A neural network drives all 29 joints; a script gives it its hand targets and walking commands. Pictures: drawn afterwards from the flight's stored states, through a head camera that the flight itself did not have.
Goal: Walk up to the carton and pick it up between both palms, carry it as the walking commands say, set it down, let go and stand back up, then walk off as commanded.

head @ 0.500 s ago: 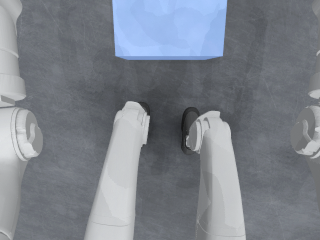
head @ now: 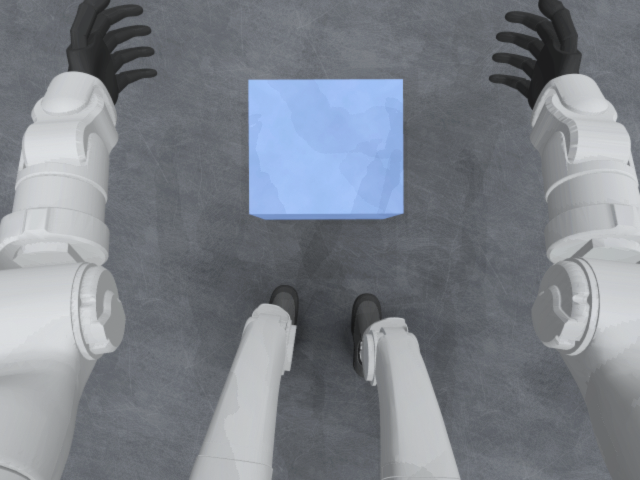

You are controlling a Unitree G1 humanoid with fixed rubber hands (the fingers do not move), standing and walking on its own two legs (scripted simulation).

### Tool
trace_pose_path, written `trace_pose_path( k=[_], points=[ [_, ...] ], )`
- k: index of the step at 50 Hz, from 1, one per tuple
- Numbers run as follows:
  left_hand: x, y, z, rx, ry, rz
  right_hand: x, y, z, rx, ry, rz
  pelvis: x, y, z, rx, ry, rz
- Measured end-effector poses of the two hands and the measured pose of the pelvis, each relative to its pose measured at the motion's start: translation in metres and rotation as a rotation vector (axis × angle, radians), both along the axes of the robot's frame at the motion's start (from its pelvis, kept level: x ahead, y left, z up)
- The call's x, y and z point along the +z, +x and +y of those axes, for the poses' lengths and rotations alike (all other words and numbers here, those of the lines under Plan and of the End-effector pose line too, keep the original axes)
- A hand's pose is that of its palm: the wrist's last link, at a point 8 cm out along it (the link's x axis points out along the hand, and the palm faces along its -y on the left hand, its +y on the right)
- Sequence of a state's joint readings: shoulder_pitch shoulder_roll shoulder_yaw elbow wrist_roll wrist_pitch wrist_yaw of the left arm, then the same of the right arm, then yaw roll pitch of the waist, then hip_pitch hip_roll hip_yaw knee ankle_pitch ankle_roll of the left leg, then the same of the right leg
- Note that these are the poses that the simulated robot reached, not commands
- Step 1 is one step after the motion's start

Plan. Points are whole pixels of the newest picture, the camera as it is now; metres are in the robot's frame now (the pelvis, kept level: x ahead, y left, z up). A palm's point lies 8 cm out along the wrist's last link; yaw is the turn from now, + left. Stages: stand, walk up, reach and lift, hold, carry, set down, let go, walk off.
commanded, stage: let go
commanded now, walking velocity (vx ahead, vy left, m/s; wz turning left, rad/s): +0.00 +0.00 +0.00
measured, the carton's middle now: (324, 158) +0.53 +0.04 -0.55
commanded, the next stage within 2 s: stand in 1.28 s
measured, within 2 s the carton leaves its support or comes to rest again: neither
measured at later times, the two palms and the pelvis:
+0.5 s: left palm (30, 215) +0.35 +0.27 +0.00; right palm (605, 240) +0.38 -0.20 -0.01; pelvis +0.07 +0.01 +0.08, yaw +1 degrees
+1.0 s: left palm (24, 369) +0.25 +0.23 +0.05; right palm out of the picture +0.25 -0.23 +0.05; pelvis +0.09 +0.00 +0.11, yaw +1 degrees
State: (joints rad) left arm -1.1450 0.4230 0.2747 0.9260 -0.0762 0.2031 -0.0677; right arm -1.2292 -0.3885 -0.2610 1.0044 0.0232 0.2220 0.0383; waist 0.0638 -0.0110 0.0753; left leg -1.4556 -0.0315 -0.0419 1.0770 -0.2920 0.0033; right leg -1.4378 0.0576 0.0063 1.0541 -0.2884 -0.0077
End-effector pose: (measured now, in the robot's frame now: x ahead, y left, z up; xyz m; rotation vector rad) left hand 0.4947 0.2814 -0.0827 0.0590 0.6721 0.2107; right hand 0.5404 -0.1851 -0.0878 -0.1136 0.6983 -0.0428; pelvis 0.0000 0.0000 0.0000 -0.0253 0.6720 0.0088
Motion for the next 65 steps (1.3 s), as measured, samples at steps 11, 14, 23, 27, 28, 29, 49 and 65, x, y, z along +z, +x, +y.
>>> trace_pose_path(
  k=[11, 14, 23, 27, 28, 29, 49, 65],
  points=[
    [0.019, -0.055, 0.003, -0.120, 0.086, 0.090, 0.012, -0.067, -0.020, -0.002, -0.079, 0.048, 0.037, 0.034, 0.003, -0.004, 0.007, -0.040],
    [0.033, -0.077, 0.005, -0.138, 0.092, 0.104, 0.023, -0.091, -0.021, -0.001, -0.073, 0.064, 0.048, 0.043, 0.005, -0.006, 0.008, -0.080],
    [0.072, -0.134, -0.002, -0.145, 0.071, 0.109, 0.064, -0.151, -0.019, 0.015, -0.068, 0.070, 0.074, 0.068, 0.011, 0.004, 0.010, -0.231],
    [0.088, -0.160, -0.012, -0.143, 0.063, 0.101, 0.085, -0.177, -0.019, 0.017, -0.066, 0.057, 0.085, 0.077, 0.011, 0.006, 0.015, -0.316],
    [0.092, -0.166, -0.015, -0.143, 0.061, 0.098, 0.091, -0.183, -0.020, 0.016, -0.068, 0.054, 0.088, 0.079, 0.011, 0.007, 0.015, -0.339],
    [0.097, -0.173, -0.018, -0.143, 0.055, 0.096, 0.096, -0.189, -0.022, 0.012, -0.069, 0.052, 0.090, 0.080, 0.011, 0.009, 0.016, -0.363],
    [0.133, -0.250, -0.050, -0.163, 0.050, 0.124, 0.136, -0.288, -0.045, 0.023, -0.065, 0.086, 0.114, 0.087, -0.004, 0.014, 0.038, -0.753],
    [0.127, -0.256, -0.049, -0.116, 0.071, 0.165, 0.138, -0.284, -0.055, 0.018, -0.099, 0.083, 0.111, 0.087, -0.008, 0.029, 0.042, -0.787]
  ],
)
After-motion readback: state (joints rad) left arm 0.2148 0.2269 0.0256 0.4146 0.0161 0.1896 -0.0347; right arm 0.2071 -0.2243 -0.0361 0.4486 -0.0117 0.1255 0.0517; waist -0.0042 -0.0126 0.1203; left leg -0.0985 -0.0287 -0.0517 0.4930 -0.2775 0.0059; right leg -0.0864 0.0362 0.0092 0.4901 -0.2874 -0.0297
